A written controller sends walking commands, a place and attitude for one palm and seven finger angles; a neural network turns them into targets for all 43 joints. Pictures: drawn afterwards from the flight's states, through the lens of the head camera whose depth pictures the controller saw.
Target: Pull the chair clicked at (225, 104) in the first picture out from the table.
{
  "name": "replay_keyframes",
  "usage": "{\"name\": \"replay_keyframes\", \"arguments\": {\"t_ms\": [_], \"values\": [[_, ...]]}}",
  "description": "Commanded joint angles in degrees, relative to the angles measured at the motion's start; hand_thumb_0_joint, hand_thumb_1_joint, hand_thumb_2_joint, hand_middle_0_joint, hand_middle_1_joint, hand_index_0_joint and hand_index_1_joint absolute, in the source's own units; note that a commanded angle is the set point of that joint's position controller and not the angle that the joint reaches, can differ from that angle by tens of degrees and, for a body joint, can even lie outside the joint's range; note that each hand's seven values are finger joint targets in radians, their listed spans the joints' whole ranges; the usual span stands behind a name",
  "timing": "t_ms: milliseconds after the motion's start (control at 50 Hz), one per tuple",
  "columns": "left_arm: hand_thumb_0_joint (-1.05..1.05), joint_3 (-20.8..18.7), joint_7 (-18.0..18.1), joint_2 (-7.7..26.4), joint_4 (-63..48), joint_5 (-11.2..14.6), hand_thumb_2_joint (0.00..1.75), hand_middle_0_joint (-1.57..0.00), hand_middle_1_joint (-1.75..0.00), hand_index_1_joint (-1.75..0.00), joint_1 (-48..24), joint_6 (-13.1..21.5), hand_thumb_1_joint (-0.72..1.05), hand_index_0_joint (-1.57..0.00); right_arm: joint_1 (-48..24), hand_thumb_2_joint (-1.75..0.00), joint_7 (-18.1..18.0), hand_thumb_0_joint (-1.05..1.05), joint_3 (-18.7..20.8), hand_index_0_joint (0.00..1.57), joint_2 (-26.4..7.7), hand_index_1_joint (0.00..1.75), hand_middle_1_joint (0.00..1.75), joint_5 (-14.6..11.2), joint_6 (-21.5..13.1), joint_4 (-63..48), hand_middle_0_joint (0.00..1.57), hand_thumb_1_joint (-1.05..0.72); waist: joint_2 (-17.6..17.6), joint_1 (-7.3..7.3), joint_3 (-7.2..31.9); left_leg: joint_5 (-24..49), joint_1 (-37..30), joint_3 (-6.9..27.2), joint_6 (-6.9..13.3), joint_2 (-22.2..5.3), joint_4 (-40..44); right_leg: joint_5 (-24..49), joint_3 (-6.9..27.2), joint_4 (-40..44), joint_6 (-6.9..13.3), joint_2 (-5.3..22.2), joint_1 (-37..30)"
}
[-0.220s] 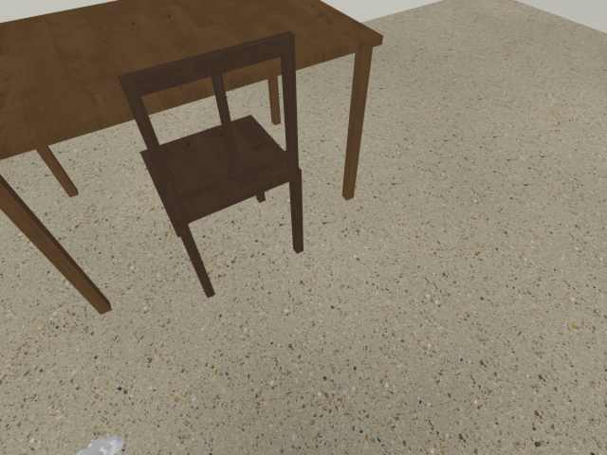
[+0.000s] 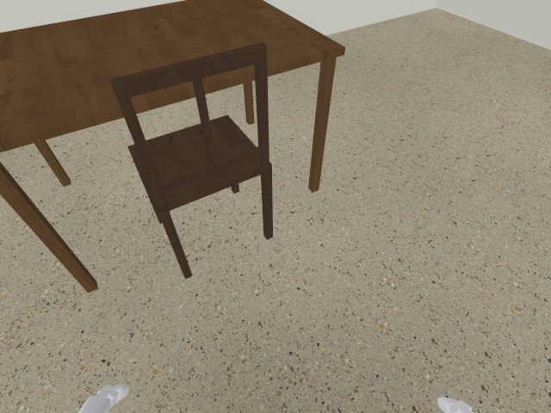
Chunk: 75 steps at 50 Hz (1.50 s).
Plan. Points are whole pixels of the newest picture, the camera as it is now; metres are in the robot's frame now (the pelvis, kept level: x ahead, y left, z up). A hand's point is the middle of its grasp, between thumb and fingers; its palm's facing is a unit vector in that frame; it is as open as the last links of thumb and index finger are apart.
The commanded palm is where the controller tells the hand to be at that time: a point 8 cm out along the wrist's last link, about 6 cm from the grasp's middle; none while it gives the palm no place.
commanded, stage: stand and wait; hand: left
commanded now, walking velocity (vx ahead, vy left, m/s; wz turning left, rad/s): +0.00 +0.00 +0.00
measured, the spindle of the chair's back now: (206, 126) +0.87 +0.26 -0.09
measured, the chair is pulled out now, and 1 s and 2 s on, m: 0.00 0.00 0.00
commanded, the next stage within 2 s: look at it before walking up in 0.72 s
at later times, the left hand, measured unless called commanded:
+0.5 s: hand out of the picture +0.04 +0.24 -0.15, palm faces -0.02 -0.94 -0.34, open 7.4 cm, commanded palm none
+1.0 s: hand out of the picture +0.04 +0.24 -0.15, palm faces -0.02 -0.95 -0.32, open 7.4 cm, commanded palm none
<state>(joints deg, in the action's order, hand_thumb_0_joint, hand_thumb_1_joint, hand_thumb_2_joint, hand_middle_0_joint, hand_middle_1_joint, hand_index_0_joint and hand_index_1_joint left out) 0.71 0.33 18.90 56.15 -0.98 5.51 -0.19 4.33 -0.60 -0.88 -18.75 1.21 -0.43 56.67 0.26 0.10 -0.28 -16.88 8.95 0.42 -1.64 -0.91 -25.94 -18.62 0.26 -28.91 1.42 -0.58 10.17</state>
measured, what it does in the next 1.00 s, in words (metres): stands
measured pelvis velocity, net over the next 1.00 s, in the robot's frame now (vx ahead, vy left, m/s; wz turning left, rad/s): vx -0.04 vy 0.00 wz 0.00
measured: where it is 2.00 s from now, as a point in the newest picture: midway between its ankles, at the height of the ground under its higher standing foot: outside the picture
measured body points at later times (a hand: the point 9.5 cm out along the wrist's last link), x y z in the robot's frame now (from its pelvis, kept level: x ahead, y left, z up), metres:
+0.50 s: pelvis -0.02 -0.01 +0.01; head -0.01 -0.01 +0.46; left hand +0.05 +0.29 -0.13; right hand +0.05 -0.29 -0.14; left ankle -0.03 +0.14 -0.74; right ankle -0.04 -0.10 -0.74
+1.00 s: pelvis -0.04 +0.00 +0.01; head -0.04 +0.00 +0.46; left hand +0.04 +0.29 -0.13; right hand +0.03 -0.28 -0.13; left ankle -0.03 +0.14 -0.74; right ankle -0.04 -0.10 -0.74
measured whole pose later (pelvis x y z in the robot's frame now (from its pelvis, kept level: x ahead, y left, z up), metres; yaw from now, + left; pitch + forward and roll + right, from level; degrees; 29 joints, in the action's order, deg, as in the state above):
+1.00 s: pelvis -0.04 +0.00 +0.01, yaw +0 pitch -2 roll +0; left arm 0.3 0.1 18.5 62.0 -0.9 8.3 0.0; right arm 8.6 -0.3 -1.0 -17.9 0.8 -0.7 63.7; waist -0.2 0.1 -1.1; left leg -11.2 7.6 0.4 -1.6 -1.4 -20.6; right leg -12.1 0.3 -22.1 1.2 -1.0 8.3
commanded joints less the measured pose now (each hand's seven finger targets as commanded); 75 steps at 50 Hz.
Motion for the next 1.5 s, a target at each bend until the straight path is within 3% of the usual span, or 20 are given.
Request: {"name": "replay_keyframes", "arguments": {"t_ms": [0, 360, 680, 980, 1440, 1480], "values": [[0.00, -3.19, 0.94, 12.38, -3.05, 0.23, 0.90, -0.20, -0.30, -0.30, -0.84, 1.36, 0.90, -0.20, -1.49, -0.90, -0.95, 0.00, 2.76, 0.20, -10.53, 0.30, 0.30, -0.16, -0.99, -2.82, 0.20, -0.90, -0.74, -0.02, 5.44, 20.97, -2.54, 2.37, 3.10, -4.96, 1.86, 26.50, 4.93, 4.16, 1.33, 7.15, -3.15], [0.00, -3.09, 0.79, 11.33, 0.96, 0.52, 0.90, -0.20, -0.30, -0.30, 0.92, 1.43, 0.90, -0.20, 0.67, -0.90, -1.03, 0.00, 2.32, 0.20, -9.70, 0.30, 0.30, -0.54, -0.92, 1.31, 0.20, -0.90, -0.38, 0.18, 3.67, 17.03, -3.31, 2.77, 2.58, -5.54, 4.83, 22.17, 5.27, 8.13, 0.94, 7.10, -3.84], [0.00, -2.81, 0.61, 11.10, 2.33, 0.39, 0.90, -0.20, -0.30, -0.30, 0.38, 1.47, 0.90, -0.20, 1.66, -0.90, -0.64, 0.00, 2.16, 0.20, -9.93, 0.30, 0.30, -0.50, -1.12, 3.52, 0.20, -0.90, -0.32, 0.06, 0.60, 11.14, -1.37, 3.80, 2.47, -5.43, 7.69, 11.95, 6.28, 11.21, 0.63, 6.84, -1.19], [0.00, -2.65, 0.48, 10.98, 2.51, 0.34, 0.90, -0.20, -0.30, -0.30, 0.52, 1.49, 0.90, -0.20, 1.92, -0.90, -0.47, 0.00, 2.22, 0.20, -10.27, 0.30, 0.30, -0.58, -1.38, 3.77, 0.20, -0.90, 0.18, 0.13, 0.83, 10.27, -1.21, 4.62, 2.71, -5.57, 8.61, 9.39, 6.06, 11.65, 0.24, 6.73, -0.74], [0.00, -2.73, 0.36, 11.38, 2.87, 0.31, 0.90, -0.20, -0.30, -0.30, 0.93, 1.43, 0.90, -0.20, 1.80, -0.90, -0.62, 0.00, 2.53, 0.20, -11.01, 0.30, 0.30, -0.60, -1.55, 4.09, 0.20, -0.90, 0.27, -0.09, 1.33, 12.38, -3.05, 3.92, 2.69, -6.16, 8.07, 13.39, 6.70, 11.01, 0.32, 6.46, 0.09], [0.00, -2.51, 0.54, 7.60, 2.68, 0.31, 0.90, -0.20, -0.30, -0.30, 2.59, 0.34, 0.90, -0.20, 4.21, -0.90, -0.86, 0.00, 2.09, 0.20, -6.77, 0.30, 0.30, -0.55, -1.00, 4.04, 0.20, -0.90, 0.18, -0.26, 1.69, 13.38, -3.06, 1.99, 2.13, -6.55, 5.85, 16.77, 7.19, 8.59, -0.03, 6.28, 1.26]]}}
